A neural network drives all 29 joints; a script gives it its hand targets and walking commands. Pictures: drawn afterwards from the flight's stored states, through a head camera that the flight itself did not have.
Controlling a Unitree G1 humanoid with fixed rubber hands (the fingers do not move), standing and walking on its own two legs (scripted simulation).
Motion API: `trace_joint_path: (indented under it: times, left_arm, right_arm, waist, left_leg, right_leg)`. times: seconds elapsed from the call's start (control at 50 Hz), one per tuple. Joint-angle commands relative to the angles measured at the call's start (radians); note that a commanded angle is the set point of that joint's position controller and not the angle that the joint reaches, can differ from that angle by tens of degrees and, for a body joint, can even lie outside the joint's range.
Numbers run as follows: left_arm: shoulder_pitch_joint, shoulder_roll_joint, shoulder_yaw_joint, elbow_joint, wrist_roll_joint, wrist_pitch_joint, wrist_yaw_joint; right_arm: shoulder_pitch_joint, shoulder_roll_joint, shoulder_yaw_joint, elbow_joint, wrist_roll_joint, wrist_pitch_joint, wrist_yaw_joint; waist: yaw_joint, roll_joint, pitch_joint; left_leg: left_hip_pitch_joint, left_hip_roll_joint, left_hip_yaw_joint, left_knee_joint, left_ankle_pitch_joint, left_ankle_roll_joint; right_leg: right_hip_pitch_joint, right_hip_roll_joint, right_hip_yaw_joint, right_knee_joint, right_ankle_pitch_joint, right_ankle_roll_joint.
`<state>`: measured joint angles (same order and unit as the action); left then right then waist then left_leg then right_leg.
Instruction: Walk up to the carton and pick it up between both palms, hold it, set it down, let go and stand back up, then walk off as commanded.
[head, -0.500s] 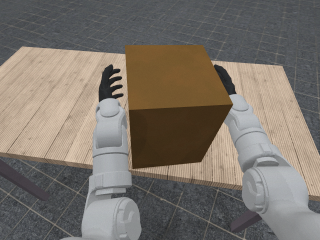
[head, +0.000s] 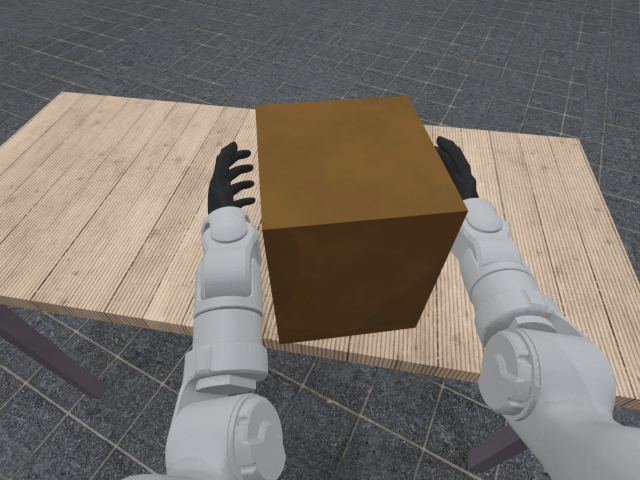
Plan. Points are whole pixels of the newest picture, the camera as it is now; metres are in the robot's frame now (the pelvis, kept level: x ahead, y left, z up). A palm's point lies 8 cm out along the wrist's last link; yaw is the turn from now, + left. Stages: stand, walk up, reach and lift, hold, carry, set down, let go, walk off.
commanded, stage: set down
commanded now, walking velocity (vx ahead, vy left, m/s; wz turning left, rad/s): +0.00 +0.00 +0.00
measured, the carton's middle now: (341, 224) +0.42 +0.04 +0.07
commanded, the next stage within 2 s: none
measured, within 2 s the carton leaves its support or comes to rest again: rests again in 0.58 s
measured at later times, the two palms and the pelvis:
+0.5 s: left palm (234, 201) +0.38 +0.17 +0.14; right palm (464, 200) +0.45 -0.12 +0.11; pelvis -0.01 +0.00 +0.00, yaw -1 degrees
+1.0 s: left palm (244, 225) +0.38 +0.16 +0.10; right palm (500, 208) +0.46 -0.17 +0.09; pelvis -0.01 +0.00 +0.00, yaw -4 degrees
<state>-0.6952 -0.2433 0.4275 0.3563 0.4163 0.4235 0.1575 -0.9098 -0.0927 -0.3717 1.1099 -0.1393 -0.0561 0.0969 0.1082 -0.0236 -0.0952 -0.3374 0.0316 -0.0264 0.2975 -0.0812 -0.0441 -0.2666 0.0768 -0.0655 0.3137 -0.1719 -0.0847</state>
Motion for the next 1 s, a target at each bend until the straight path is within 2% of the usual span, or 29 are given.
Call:
trace_joint_path:
  times: [0.0, 0.04, 0.06, 0.08, 0.12, 0.18, 0.24, 0.26, 0.32, 0.38, 0.42, 0.44, 0.46, 0.52, 0.6, 0.62, 0.64, 0.66, 0.68, 0.72, 0.74, 0.76, 0.8, 0.82, 0.86, 0.88, 0.9, 0.92, 0.98]
  left_arm:
    - [-0.458, -0.341, -0.31, -0.024, -0.048, -0.062, -0.046]
    - [-0.458, -0.309, -0.315, -0.01, -0.051, -0.064, -0.034]
    - [-0.453, -0.278, -0.322, -0.009, -0.063, -0.067, -0.03]
    - [-0.463, -0.259, -0.296, 0.013, -0.054, -0.074, -0.027]
    - [-0.456, -0.312, -0.295, 0.016, -0.043, -0.084, -0.028]
    - [-0.474, -0.221, -0.279, 0.016, -0.072, -0.092, -0.011]
    - [-0.47, -0.131, -0.274, 0.009, -0.096, -0.087, 0.025]
    - [-0.493, -0.138, -0.268, 0.054, -0.101, -0.088, 0.039]
    - [-0.536, -0.126, -0.277, 0.039, -0.136, -0.098, 0.071]
    - [-0.551, -0.119, -0.265, 0.062, -0.15, -0.113, 0.074]
    - [-0.542, -0.045, -0.219, 0.106, -0.145, -0.11, 0.081]
    - [-0.537, -0.053, -0.225, 0.104, -0.154, -0.111, 0.083]
    - [-0.534, -0.017, -0.221, 0.115, -0.158, -0.111, 0.081]
    - [-0.525, 0.092, -0.225, 0.099, -0.19, -0.114, 0.116]
    - [-0.568, 0.196, -0.229, 0.059, -0.283, -0.103, 0.173]
    - [-0.579, 0.198, -0.249, 0.05, -0.306, -0.101, 0.183]
    - [-0.571, 0.2, -0.26, 0.066, -0.325, -0.097, 0.188]
    - [-0.575, 0.202, -0.286, 0.018, -0.355, -0.099, 0.194]
    - [-0.598, 0.181, -0.307, 0.033, -0.375, -0.098, 0.194]
    - [-0.59, 0.187, -0.328, -0.012, -0.402, -0.096, 0.202]
    - [-0.512, 0.195, -0.329, -0.064, -0.408, -0.086, 0.205]
    - [-0.556, 0.224, -0.308, -0.027, -0.407, -0.081, 0.205]
    - [-0.552, 0.252, -0.262, 0.007, -0.417, -0.071, 0.197]
    - [-0.424, 0.235, -0.275, -0.064, -0.416, -0.056, 0.189]
    - [-0.366, 0.239, -0.258, -0.137, -0.413, -0.044, 0.172]
    - [-0.411, 0.255, -0.233, -0.109, -0.407, -0.037, 0.163]
    - [-0.379, 0.251, -0.239, -0.127, -0.417, -0.025, 0.154]
    - [-0.341, 0.264, -0.238, -0.168, -0.413, -0.013, 0.147]
    - [-0.315, 0.261, -0.243, -0.257, -0.418, 0.005, 0.14]
  right_arm:
    - [-0.541, 0.238, 0.115, -0.113, -0.025, -0.075, 0.085]
    - [-0.529, 0.188, 0.084, -0.082, -0.028, -0.071, 0.087]
    - [-0.523, 0.142, 0.079, -0.084, -0.028, -0.072, 0.082]
    - [-0.531, 0.124, 0.069, -0.074, -0.037, -0.072, 0.084]
    - [-0.544, 0.179, 0.053, -0.08, -0.063, -0.072, 0.088]
    - [-0.521, 0.061, 0.036, -0.055, -0.043, -0.071, 0.082]
    - [-0.507, -0.056, 0.07, -0.082, 0.018, -0.059, 0.059]
    - [-0.532, -0.057, 0.08, -0.039, 0.023, -0.054, 0.052]
    - [-0.564, -0.081, 0.09, -0.045, 0.051, -0.041, 0.031]
    - [-0.574, -0.07, 0.109, -0.073, 0.058, -0.039, 0.026]
    - [-0.57, -0.115, 0.103, -0.051, 0.069, -0.019, 0.009]
    - [-0.557, -0.103, 0.114, -0.069, 0.077, -0.021, 0.005]
    - [-0.558, -0.146, 0.133, -0.073, 0.099, -0.018, 0.005]
    - [-0.539, -0.284, 0.167, -0.09, 0.168, -0.015, -0.031]
    - [-0.61, -0.404, 0.283, -0.15, 0.319, 0.015, -0.084]
    - [-0.626, -0.427, 0.291, -0.173, 0.339, 0.02, -0.09]
    - [-0.628, -0.425, 0.314, -0.177, 0.364, 0.028, -0.095]
    - [-0.631, -0.43, 0.337, -0.22, 0.392, 0.035, -0.1]
    - [-0.653, -0.407, 0.357, -0.235, 0.403, 0.039, -0.1]
    - [-0.646, -0.417, 0.398, -0.254, 0.445, 0.049, -0.095]
    - [-0.579, -0.442, 0.416, -0.285, 0.46, 0.051, -0.093]
    - [-0.627, -0.438, 0.43, -0.27, 0.467, 0.066, -0.09]
    - [-0.643, -0.432, 0.485, -0.307, 0.481, 0.09, -0.085]
    - [-0.528, -0.47, 0.489, -0.343, 0.497, 0.092, -0.084]
    - [-0.473, -0.493, 0.523, -0.373, 0.516, 0.105, -0.078]
    - [-0.52, -0.491, 0.536, -0.361, 0.528, 0.113, -0.081]
    - [-0.498, -0.518, 0.517, -0.374, 0.514, 0.116, -0.082]
    - [-0.456, -0.522, 0.523, -0.387, 0.524, 0.118, -0.083]
    - [-0.424, -0.551, 0.519, -0.425, 0.531, 0.12, -0.08]
  waist:
    - [-0.021, 0.003, -0.482]
    - [-0.03, 0.027, -0.459]
    - [-0.041, 0.024, -0.48]
    - [-0.028, 0.012, -0.451]
    - [-0.027, -0.004, -0.424]
    - [-0.033, 0.003, -0.466]
    - [-0.028, 0.011, -0.466]
    - [-0.023, 0.015, -0.409]
    - [-0.029, 0.001, -0.397]
    - [-0.023, -0.03, -0.438]
    - [-0.008, -0.047, -0.441]
    - [-0.015, -0.04, -0.463]
    - [-0.004, -0.033, -0.481]
    - [-0.006, -0.014, -0.509]
    - [0.031, -0.028, -0.555]
    - [0.026, -0.022, -0.56]
    - [0.041, -0.027, -0.564]
    - [0.038, -0.042, -0.632]
    - [0.044, -0.032, -0.651]
    - [0.06, -0.016, -0.726]
    - [0.061, -0.026, -0.773]
    - [0.084, -0.025, -0.748]
    - [0.126, -0.085, -0.744]
    - [0.089, -0.1, -0.764]
    - [0.078, -0.111, -0.766]
    - [0.097, -0.115, -0.74]
    - [0.065, -0.135, -0.727]
    - [0.055, -0.136, -0.71]
    - [0.038, -0.139, -0.679]
  left_leg:
    - [0.445, 0.05, 0.055, 0.073, 0.288, 0.016]
    - [0.468, 0.056, 0.053, 0.08, 0.295, 0.007]
    - [0.483, 0.052, 0.051, 0.088, 0.326, 0.004]
    - [0.472, 0.054, 0.054, 0.074, 0.291, 0.008]
    - [0.475, 0.054, 0.057, 0.068, 0.281, 0.009]
    - [0.468, 0.052, 0.065, 0.063, 0.297, 0.008]
    - [0.459, 0.049, 0.065, 0.071, 0.31, 0.006]
    - [0.42, 0.052, 0.067, 0.063, 0.268, 0.004]
    - [0.381, 0.059, 0.06, 0.054, 0.201, 0.009]
    - [0.328, 0.055, 0.061, 0.041, 0.156, 0.022]
    - [0.3, 0.053, 0.064, 0.038, 0.132, 0.026]
    - [0.291, 0.048, 0.064, 0.041, 0.144, 0.023]
    - [0.277, 0.043, 0.066, 0.045, 0.156, 0.022]
    - [0.259, 0.043, 0.064, 0.058, 0.176, 0.014]
    - [0.175, 0.031, 0.065, 0.091, 0.195, 0.016]
    - [0.174, 0.034, 0.061, 0.096, 0.184, 0.014]
    - [0.167, 0.039, 0.059, 0.101, 0.191, 0.012]
    - [0.177, 0.042, 0.057, 0.122, 0.229, 0.013]
    - [0.156, 0.043, 0.052, 0.128, 0.225, 0.007]
    - [0.168, 0.054, 0.041, 0.159, 0.3, -0.004]
    - [0.187, 0.055, 0.035, 0.169, 0.346, -0.006]
    - [0.159, 0.054, 0.035, 0.164, 0.303, -0.004]
    - [0.101, 0.053, 0.042, 0.152, 0.278, 0.006]
    - [0.127, 0.057, 0.019, 0.145, 0.319, 0.003]
    - [0.111, 0.052, 0.006, 0.13, 0.339, 0.004]
    - [0.076, 0.048, 0.009, 0.119, 0.313, 0.004]
    - [0.089, 0.048, -0.001, 0.109, 0.307, 0.008]
    - [0.08, 0.046, -0.007, 0.111, 0.314, 0.007]
    - [0.102, 0.046, -0.012, 0.1, 0.298, 0.009]
  right_leg:
    - [-0.038, -0.103, -0.046, -0.053, 0.294, 0.106]
    - [-0.073, -0.092, -0.049, -0.067, 0.243, 0.086]
    - [-0.076, -0.096, -0.042, -0.071, 0.283, 0.085]
    - [-0.081, -0.092, -0.042, -0.067, 0.248, 0.089]
    - [-0.077, -0.094, -0.045, -0.085, 0.216, 0.087]
    - [-0.053, -0.086, -0.039, -0.061, 0.259, 0.088]
    - [-0.026, -0.078, -0.03, -0.065, 0.262, 0.084]
    - [-0.044, -0.083, -0.019, -0.088, 0.202, 0.079]
    - [-0.081, -0.088, -0.017, -0.089, 0.139, 0.087]
    - [-0.044, -0.093, 0.001, -0.073, 0.148, 0.095]
    - [-0.025, -0.098, 0.011, -0.068, 0.139, 0.105]
    - [-0.004, -0.108, 0.023, -0.065, 0.169, 0.111]
    - [0.016, -0.104, 0.028, -0.058, 0.189, 0.109]
    - [0.044, -0.101, 0.041, -0.037, 0.242, 0.114]
    - [0.082, -0.085, 0.073, -0.004, 0.299, 0.126]
    - [0.069, -0.083, 0.075, -0.006, 0.264, 0.121]
    - [0.051, -0.081, 0.078, 0.002, 0.268, 0.121]
    - [0.059, -0.068, 0.079, 0.009, 0.301, 0.112]
    - [0.035, -0.072, 0.083, 0.007, 0.297, 0.108]
    - [0.034, -0.064, 0.086, 0.023, 0.376, 0.093]
    - [0.073, -0.06, 0.09, 0.026, 0.433, 0.09]
    - [0.054, -0.065, 0.1, 0.02, 0.38, 0.088]
    - [0.11, -0.081, 0.127, 0.032, 0.445, 0.1]
    - [0.19, -0.083, 0.128, 0.056, 0.567, 0.112]
    - [0.274, -0.095, 0.14, 0.089, 0.715, 0.144]
    - [0.27, -0.103, 0.152, 0.093, 0.724, 0.151]
    - [0.27, -0.101, 0.147, 0.09, 0.741, 0.155]
    - [0.3, -0.112, 0.16, 0.088, 0.798, 0.161]
    - [0.278, -0.111, 0.164, 0.093, 0.795, 0.177]
